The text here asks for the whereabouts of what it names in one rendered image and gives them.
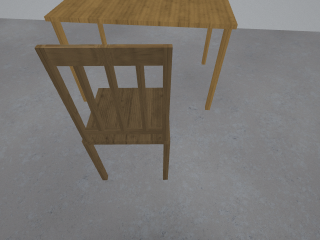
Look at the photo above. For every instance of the chair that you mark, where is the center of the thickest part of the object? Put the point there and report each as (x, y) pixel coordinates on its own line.
(119, 116)

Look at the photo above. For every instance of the table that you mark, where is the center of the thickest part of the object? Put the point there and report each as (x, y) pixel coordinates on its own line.
(210, 14)

